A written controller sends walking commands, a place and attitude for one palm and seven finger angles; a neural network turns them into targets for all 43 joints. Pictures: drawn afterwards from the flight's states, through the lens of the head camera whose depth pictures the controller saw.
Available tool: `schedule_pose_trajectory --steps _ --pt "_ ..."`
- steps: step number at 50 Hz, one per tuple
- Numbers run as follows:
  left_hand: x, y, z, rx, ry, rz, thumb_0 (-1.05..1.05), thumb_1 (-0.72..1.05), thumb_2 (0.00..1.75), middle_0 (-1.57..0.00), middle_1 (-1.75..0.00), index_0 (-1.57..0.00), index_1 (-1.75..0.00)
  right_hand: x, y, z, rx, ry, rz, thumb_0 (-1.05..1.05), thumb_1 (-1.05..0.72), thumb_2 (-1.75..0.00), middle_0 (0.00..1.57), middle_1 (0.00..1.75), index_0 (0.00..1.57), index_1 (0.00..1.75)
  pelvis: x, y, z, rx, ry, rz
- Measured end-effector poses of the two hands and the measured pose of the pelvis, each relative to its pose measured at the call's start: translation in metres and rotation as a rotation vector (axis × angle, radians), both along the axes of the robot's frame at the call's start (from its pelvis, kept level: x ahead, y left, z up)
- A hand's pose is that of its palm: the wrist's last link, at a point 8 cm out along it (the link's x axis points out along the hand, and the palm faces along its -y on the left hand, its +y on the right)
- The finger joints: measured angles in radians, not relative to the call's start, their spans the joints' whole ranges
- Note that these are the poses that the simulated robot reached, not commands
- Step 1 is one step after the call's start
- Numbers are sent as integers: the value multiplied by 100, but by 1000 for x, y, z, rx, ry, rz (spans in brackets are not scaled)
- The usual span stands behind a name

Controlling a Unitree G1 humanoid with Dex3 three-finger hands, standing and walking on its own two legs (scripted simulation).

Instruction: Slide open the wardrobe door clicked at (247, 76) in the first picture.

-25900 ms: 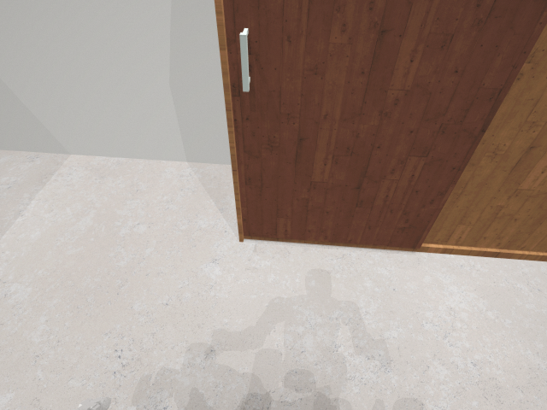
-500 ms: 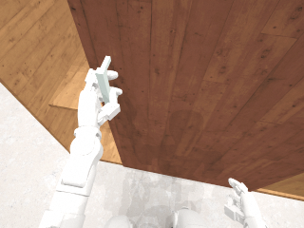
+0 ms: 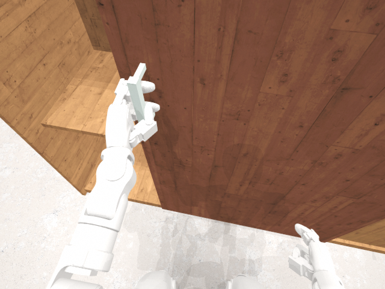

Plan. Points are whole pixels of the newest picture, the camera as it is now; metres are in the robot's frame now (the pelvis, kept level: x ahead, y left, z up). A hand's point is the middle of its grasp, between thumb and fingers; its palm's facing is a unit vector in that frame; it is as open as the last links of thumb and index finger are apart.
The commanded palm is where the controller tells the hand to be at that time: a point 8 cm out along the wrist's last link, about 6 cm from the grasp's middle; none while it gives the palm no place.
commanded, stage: step sideways, sliding the door along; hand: left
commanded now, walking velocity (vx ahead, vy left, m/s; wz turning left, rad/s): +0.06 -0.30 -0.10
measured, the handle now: (143, 102) +0.43 +0.17 +0.11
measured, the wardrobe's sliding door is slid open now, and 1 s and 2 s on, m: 0.43 0.62 0.63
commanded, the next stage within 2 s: stop walking and hold the door there in 1.26 s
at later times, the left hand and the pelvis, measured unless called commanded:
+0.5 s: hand (205, 129) +0.37 +0.03 +0.12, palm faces +0.30 -0.95 -0.08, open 6.0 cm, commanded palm +0.33 +0.01 +0.12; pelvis +0.00 -0.14 +0.01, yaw +0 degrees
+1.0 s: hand (256, 137) +0.37 -0.06 +0.12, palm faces +0.33 -0.94 -0.08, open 6.0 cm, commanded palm +0.33 -0.09 +0.12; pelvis +0.01 -0.27 +0.01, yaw -2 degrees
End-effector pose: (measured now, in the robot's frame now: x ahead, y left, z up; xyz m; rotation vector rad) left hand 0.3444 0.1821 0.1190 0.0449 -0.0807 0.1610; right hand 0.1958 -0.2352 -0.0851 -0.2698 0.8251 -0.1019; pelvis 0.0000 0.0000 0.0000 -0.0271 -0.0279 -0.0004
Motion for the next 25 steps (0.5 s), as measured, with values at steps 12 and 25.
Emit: schedule_pose_trajectory --steps 12,25 --pt "-3 -47 5 6 57 -27 2 82 86 -32 -138 -24 -138 1 -10 17 101 41 99 1 -91 -90 20 30 20 30 0 -60 24 -54 -14 -50" --pt "-8 -103 4 38 40 146 1 81 88 -36 -133 -19 -138 25 -119 0 80 -57 55 1 -91 -90 20 30 20 30 1 -143 6 24 21 -1"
